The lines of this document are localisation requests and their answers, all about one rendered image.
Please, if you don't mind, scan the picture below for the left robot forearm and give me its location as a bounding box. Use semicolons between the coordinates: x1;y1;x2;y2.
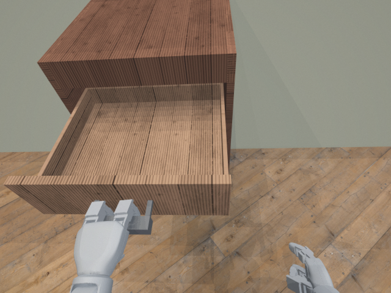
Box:
70;274;113;293

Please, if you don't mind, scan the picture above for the cabinet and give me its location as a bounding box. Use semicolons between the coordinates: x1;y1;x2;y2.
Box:
37;0;236;174

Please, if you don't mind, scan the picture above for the drawer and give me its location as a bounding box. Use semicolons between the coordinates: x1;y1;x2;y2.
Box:
3;83;232;215

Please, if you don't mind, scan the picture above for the handle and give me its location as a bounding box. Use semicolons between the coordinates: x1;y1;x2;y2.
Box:
82;200;153;235

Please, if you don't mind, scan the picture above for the left robot hand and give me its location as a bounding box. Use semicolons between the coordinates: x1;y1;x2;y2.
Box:
74;199;141;277

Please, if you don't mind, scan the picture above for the right robot hand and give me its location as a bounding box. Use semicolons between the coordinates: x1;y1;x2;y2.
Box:
286;242;334;293

